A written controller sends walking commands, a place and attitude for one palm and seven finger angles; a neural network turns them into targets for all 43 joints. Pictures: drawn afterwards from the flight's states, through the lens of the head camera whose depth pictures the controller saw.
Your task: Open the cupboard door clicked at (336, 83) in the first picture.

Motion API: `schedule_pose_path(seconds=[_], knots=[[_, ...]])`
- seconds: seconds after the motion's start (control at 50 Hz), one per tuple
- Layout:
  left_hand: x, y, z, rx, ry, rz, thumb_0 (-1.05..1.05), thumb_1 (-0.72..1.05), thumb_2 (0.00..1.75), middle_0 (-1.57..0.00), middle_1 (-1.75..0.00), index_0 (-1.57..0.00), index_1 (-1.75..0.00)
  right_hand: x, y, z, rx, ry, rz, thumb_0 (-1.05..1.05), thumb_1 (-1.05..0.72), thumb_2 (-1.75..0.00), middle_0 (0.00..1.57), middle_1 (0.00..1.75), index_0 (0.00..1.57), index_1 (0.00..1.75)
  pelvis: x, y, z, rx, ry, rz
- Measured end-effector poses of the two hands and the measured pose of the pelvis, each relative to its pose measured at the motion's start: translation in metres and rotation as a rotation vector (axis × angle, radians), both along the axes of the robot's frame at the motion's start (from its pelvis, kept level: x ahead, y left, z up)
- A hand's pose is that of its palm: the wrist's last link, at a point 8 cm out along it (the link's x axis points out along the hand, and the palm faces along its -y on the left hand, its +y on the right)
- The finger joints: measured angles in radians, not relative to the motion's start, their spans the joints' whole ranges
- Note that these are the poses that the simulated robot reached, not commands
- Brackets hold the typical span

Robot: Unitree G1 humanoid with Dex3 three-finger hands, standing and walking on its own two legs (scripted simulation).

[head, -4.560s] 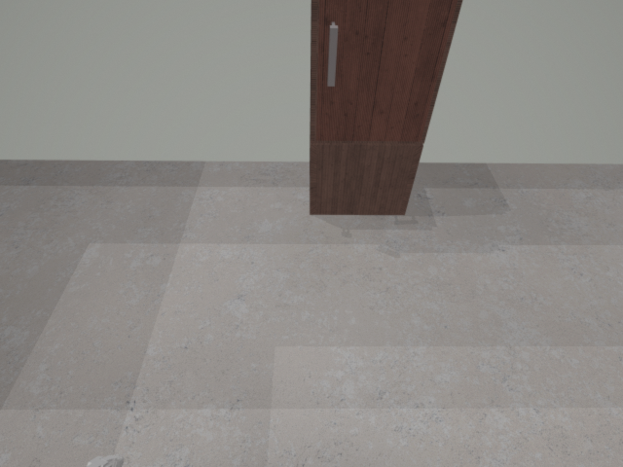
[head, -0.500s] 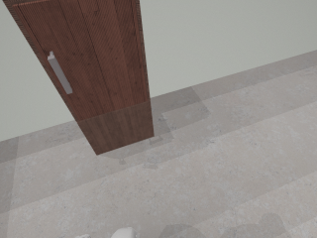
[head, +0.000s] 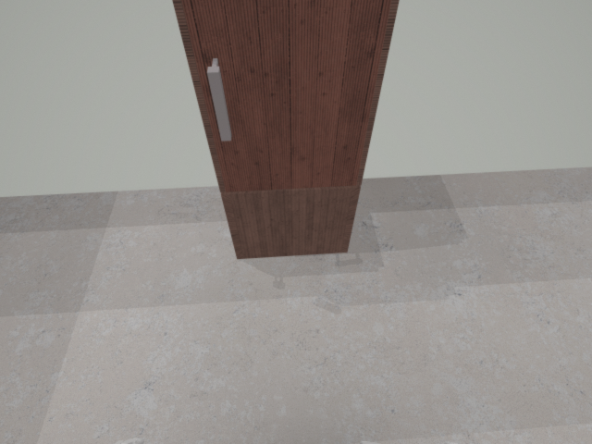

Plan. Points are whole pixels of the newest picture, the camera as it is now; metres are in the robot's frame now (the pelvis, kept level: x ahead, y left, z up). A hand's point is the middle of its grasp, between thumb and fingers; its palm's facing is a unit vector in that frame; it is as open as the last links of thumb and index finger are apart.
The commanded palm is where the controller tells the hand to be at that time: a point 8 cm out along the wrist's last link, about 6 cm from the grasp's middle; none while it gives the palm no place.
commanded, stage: turn to face it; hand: left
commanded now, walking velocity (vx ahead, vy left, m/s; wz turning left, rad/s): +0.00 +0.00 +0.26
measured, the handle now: (221, 101) +0.80 +0.22 -0.01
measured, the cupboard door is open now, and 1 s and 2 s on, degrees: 0 0 0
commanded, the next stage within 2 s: take the last steps up to it in 0.10 s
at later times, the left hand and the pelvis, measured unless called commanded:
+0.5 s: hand out of the picture -0.04 +0.19 -0.18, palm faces +0.21 -0.96 -0.19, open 7.4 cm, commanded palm none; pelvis +0.02 +0.01 +0.00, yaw +8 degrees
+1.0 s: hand (209, 367) +0.25 +0.17 -0.17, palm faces +0.14 -0.97 -0.19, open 7.4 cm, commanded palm none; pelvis +0.19 -0.02 -0.01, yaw +8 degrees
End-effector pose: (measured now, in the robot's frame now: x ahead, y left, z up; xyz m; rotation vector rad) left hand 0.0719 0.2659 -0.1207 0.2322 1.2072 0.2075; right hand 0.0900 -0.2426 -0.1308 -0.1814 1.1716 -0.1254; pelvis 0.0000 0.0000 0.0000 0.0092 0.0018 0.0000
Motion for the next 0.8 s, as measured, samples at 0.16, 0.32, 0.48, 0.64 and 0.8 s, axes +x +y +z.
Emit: schedule_pose_path(seconds=[0.16,0.32,0.48,0.64,0.8], knots=[[-0.008,-0.043,0.009,-0.001,-0.065,0.026,0.01,0.91,0.9,-0.2,-0.3,-0.2,-0.29,-0.014,-0.023,-0.021,0.041,0.081,0.004,0.0,-0.91,-0.9,0.2,0.3,0.2,0.29,0.0,-0.023,-0.002,0.019,-0.014,0.071],[-0.049,-0.052,0.005,-0.041,-0.006,0.118,0.01,0.91,0.9,-0.2,-0.3,-0.21,-0.3,-0.017,-0.024,-0.01,0.019,0.142,0.062,0.0,-0.91,-0.9,0.2,0.3,0.2,0.29,0.002,-0.024,0.006,0.021,-0.012,0.128],[-0.116,-0.033,-0.026,-0.117,0.17,0.231,0.01,0.91,0.9,-0.2,-0.3,-0.2,-0.29,0.009,0.012,-0.002,-0.023,0.089,0.13,0.0,-0.91,-0.9,0.2,0.3,0.2,0.29,0.018,0.002,-0.002,-0.03,0.002,0.151],[-0.089,-0.021,-0.023,-0.164,0.251,0.203,0.01,0.91,0.9,-0.2,-0.3,-0.2,-0.29,-0.017,0.035,0.008,-0.025,0.172,0.059,0.0,-0.92,-0.9,0.2,0.3,0.2,0.29,0.051,0.017,0.008,-0.025,-0.007,0.14],[0.035,-0.023,-0.022,-0.145,0.121,0.121,0.01,0.91,0.9,-0.19,-0.3,-0.2,-0.29,-0.042,0.033,-0.001,0.01,0.37,-0.033,0.0,-0.91,-0.9,0.2,0.3,0.2,0.29,0.104,0.01,0.004,-0.009,-0.002,0.123]])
